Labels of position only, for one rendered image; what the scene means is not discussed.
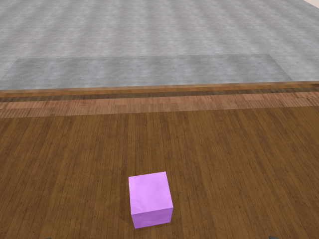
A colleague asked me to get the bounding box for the carton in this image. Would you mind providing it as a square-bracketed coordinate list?
[129, 172, 173, 229]

